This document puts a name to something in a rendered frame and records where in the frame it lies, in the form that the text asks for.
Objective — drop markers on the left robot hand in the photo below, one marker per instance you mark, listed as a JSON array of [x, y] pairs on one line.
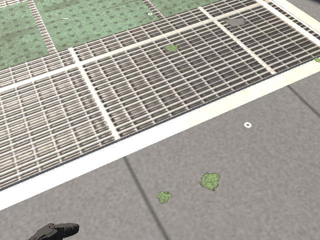
[[55, 232]]

